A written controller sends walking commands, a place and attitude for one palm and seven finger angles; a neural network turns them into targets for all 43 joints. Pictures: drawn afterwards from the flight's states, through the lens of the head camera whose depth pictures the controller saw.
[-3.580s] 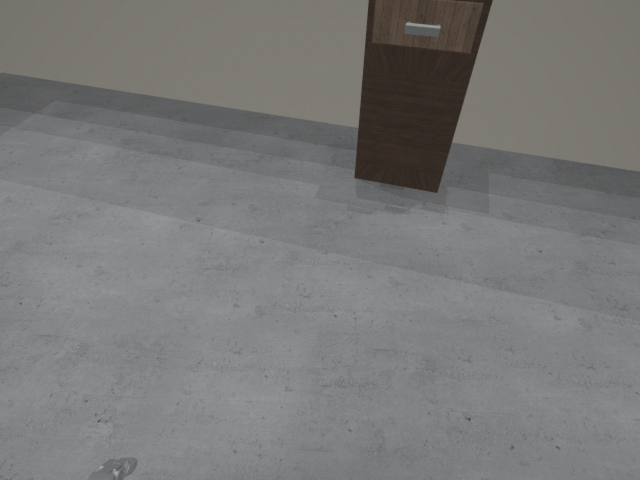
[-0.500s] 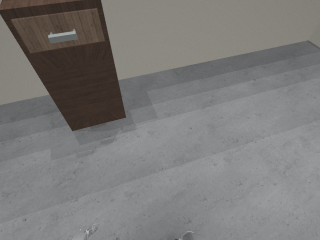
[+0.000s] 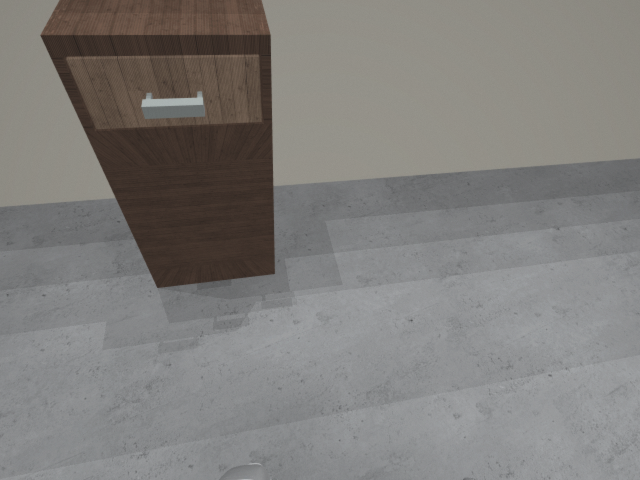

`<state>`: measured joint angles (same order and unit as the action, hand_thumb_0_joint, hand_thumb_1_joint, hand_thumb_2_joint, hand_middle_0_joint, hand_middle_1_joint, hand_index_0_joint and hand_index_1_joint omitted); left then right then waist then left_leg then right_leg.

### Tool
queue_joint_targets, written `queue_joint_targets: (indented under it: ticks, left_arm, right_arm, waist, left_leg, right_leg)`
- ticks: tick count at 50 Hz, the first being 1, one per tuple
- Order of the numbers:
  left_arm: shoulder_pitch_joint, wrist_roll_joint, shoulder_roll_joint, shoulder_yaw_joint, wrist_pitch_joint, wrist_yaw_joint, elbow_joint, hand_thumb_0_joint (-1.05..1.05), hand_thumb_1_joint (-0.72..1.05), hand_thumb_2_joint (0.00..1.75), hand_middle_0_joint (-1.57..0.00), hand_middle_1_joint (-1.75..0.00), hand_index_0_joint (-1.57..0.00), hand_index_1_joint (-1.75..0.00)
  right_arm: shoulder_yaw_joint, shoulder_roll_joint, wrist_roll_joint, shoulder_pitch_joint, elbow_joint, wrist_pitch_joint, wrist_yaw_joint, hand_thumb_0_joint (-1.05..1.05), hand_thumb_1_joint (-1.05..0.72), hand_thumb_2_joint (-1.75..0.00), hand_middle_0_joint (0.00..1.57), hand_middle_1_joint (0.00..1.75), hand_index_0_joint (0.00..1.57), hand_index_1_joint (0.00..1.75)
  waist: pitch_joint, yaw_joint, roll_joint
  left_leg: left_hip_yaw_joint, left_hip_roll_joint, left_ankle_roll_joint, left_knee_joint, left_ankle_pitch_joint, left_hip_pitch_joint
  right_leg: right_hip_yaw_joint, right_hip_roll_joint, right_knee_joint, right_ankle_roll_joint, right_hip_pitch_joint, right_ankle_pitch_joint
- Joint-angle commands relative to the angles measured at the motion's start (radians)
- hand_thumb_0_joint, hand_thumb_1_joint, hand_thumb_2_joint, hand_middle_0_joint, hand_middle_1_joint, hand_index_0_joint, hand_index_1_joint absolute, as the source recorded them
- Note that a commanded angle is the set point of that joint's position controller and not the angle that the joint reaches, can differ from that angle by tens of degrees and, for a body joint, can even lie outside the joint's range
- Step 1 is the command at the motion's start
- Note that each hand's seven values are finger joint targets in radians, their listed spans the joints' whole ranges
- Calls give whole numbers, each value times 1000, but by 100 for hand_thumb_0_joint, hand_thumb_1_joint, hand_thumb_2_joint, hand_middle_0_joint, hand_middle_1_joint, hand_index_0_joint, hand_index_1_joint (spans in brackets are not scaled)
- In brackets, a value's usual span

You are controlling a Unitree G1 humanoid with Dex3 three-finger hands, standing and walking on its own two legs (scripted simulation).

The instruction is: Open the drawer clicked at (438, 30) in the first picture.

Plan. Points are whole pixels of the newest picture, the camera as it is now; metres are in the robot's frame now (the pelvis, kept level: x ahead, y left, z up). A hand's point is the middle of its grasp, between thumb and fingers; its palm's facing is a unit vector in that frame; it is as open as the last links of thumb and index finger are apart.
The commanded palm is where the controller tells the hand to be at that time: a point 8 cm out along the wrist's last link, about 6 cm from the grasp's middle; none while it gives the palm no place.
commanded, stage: turn to face it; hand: left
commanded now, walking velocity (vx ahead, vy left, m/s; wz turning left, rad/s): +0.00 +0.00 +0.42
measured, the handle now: (174, 102) +0.79 +0.40 -0.01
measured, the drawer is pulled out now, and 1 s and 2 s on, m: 0.00 0.00 0.00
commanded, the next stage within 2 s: take the last steps up to it in 0.52 s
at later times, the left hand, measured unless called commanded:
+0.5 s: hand (194, 478) +0.14 +0.18 -0.14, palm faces +0.17 -0.95 -0.26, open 7.4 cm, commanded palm none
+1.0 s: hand out of the picture -0.03 +0.18 -0.17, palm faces +0.34 -0.92 -0.17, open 7.4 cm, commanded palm none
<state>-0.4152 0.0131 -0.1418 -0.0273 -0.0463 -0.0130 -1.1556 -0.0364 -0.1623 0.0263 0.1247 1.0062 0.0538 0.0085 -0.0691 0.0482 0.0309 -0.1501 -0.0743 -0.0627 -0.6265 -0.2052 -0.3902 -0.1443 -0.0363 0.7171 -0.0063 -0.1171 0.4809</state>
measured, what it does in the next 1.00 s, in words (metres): steps on the spot, turning left: right foot, then left foot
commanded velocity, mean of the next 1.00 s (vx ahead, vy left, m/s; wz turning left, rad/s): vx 0.12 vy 0.00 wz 0.20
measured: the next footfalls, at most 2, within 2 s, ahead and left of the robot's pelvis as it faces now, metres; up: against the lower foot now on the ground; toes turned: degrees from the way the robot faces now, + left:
right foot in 0.46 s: +0.12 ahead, -0.13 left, +0.00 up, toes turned +4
left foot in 0.88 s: +0.04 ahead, +0.12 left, +0.00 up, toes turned +23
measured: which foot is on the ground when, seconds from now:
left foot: down 0.00-0.48, up 0.50-0.86, down 0.88-1.00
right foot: up 0.00-0.44, down 0.46-0.88, up 0.90-1.00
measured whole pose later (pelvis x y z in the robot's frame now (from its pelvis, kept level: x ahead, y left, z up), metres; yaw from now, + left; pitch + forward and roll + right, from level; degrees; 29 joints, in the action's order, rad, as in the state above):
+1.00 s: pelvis +0.08 +0.02 +0.02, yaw +16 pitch -1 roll -1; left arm -0.38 0.03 -0.21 -0.06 0.03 0.01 -1.13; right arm -0.04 -0.16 0.03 0.25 1.02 0.04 -0.01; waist -0.02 0.03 0.04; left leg -0.11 -0.05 -0.01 -0.48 -0.33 -0.13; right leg -0.11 -0.09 0.94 -0.02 -0.38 0.43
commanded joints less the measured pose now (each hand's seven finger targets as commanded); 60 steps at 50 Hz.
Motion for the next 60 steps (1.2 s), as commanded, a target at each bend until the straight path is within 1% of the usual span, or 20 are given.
queue_joint_targets:
  ticks: [1,3,6,14,21,22,23,24,25,26,30,37,40,42,43,44,45,48,51,60]
  left_arm:
    - [58,-3,-88,-10,-12,-17,97,0,90,90,-20,-30,-20,-30]
    - [88,3,-65,-20,6,-9,102,0,90,90,-20,-30,-20,-30]
    - [36,5,-44,-30,37,-10,101,0,90,90,-20,-30,-20,-30]
    - [190,8,-79,-45,73,-15,195,0,90,90,-20,-30,-20,-30]
    - [155,0,-101,-43,51,-24,209,0,90,90,-20,-30,-20,-30]
    - [133,2,-129,-46,41,-29,208,0,90,90,-20,-30,-20,-30]
    - [122,14,-207,-57,31,-37,208,0,90,90,-20,-30,-20,-30]
    - [111,13,-260,-63,32,-33,222,0,90,90,-20,-30,-20,-30]
    - [137,12,-250,-55,37,-32,233,0,90,90,-20,-30,-20,-30]
    - [194,10,-209,-56,36,-38,238,0,90,90,-20,-30,-20,-30]
    - [200,7,-168,-41,29,-29,241,0,90,90,-20,-30,-20,-30]
    - [53,23,-203,-54,16,-15,167,0,90,90,-20,-30,-20,-30]
    - [58,21,-216,-54,15,-5,142,0,90,90,-20,-30,-20,-30]
    - [91,10,-197,-51,21,-2,133,0,90,90,-20,-30,-20,-30]
    - [96,2,-157,-40,25,3,137,0,90,90,-20,-30,-20,-30]
    - [115,-1,-100,-27,24,12,161,0,90,90,-20,-30,-20,-30]
    - [194,9,-100,-21,22,12,198,0,90,90,-20,-30,-20,-30]
    - [222,17,-112,-31,23,25,169,0,90,90,-20,-30,-20,-30]
    - [152,10,-96,-27,26,36,129,0,90,90,-20,-30,-20,-30]
    - [288,6,-73,-29,29,38,180,0,90,90,-20,-30,-20,-30]
  right_arm:
    - [-31,-188,-14,283,46,-4,-38,0,-90,-90,20,30,20,30]
    - [-17,-138,-12,183,22,-1,-38,0,-90,-90,20,30,20,30]
    - [-26,-119,-13,130,0,-5,-38,0,-90,-90,20,30,20,30]
    - [-47,-162,-1,128,-27,-45,-28,0,-90,-90,20,30,20,30]
    - [-56,-170,-7,123,-39,-61,-24,0,-90,-90,20,30,20,30]
    - [-53,-143,-14,128,-42,-59,-20,0,-90,-90,20,30,20,30]
    - [-43,-83,-24,148,-55,-58,-15,0,-90,-90,20,30,20,30]
    - [-44,-81,-17,117,-87,-67,-18,0,-90,-90,20,30,20,30]
    - [-53,-100,-13,114,-83,-80,-16,0,-90,-90,20,30,20,30]
    - [-57,-103,-9,124,-67,-98,-15,0,-90,-90,20,30,20,30]
    - [-51,-89,-10,142,-30,-101,-7,0,-90,-90,20,30,20,30]
    - [-34,-72,-3,35,-64,-77,8,0,-90,-90,20,30,20,30]
    - [-26,-66,-6,71,-51,-58,9,0,-90,-90,20,30,20,30]
    - [-22,-71,-6,181,-8,-42,2,0,-90,-90,20,30,20,30]
    - [-30,-121,-6,244,18,-32,-7,0,-90,-90,20,30,20,30]
    - [-50,-208,2,321,36,-26,-15,0,-90,-90,20,30,20,30]
    - [-57,-248,4,372,45,-33,-21,0,-90,-90,20,30,20,30]
    - [-29,-166,2,277,38,-17,-33,0,-90,-90,20,30,20,30]
    - [-20,-140,-5,232,30,1,-37,0,-90,-90,20,30,20,30]
    - [-33,-139,4,307,86,4,-38,0,-90,-90,20,30,20,30]
  waist:
    - [160,-112,-161]
    - [71,-67,-110]
    - [106,-28,-142]
    - [51,-58,-181]
    - [96,-26,-132]
    - [114,-18,-56]
    - [133,-26,172]
    - [111,-10,260]
    - [98,-21,156]
    - [69,-51,218]
    - [38,-61,121]
    - [37,13,143]
    - [38,-6,147]
    - [59,-61,82]
    - [82,-87,-74]
    - [84,-123,-329]
    - [8,-152,-317]
    - [-80,-112,-231]
    - [-61,-63,-150]
    - [-92,-85,-168]
  left_leg:
    - [397,-344,-190,247,729,423]
    - [297,-267,-133,287,638,247]
    - [214,-186,-100,308,552,168]
    - [319,-177,-113,360,164,126]
    - [353,-128,-60,225,220,83]
    - [318,-82,-14,153,158,32]
    - [178,34,58,-11,-65,-102]
    - [134,90,86,-180,-354,-128]
    - [167,73,85,-323,-358,-98]
    - [186,49,89,-401,-322,-112]
    - [150,31,115,-487,-199,-133]
    - [82,11,104,-177,-246,-74]
    - [42,31,84,-4,-217,55]
    - [10,43,78,205,-99,287]
    - [123,-38,55,278,-130,431]
    - [411,-245,-27,374,-214,501]
    - [533,-348,-112,451,-215,460]
    - [391,-280,-104,455,-106,354]
    - [241,-218,-87,439,131,334]
    - [153,-217,-82,396,230,330]
  right_leg:
    - [104,-47,505,-16,-418,78]
    - [123,-81,423,-35,-365,7]
    - [102,-62,348,-55,-290,-94]
    - [101,-46,167,-70,-312,-107]
    - [85,-5,-234,-52,-56,-259]
    - [144,-65,-347,-39,34,-321]
    - [342,-271,-415,21,131,-417]
    - [438,-428,-441,130,40,-567]
    - [378,-419,-441,175,-49,-541]
    - [330,-365,-456,156,-89,-493]
    - [170,-270,-403,124,-49,-600]
    - [231,-304,-479,144,22,-207]
    - [205,-279,-467,131,-36,-113]
    - [124,-221,-379,76,-160,-36]
    - [66,-163,-252,32,-283,-12]
    - [-42,-57,-19,-21,-443,18]
    - [-3,-29,155,-17,-551,103]
    - [97,-96,330,-5,-576,-50]
    - [85,-98,322,-24,-505,-162]
    - [26,-68,-13,-15,-402,-225]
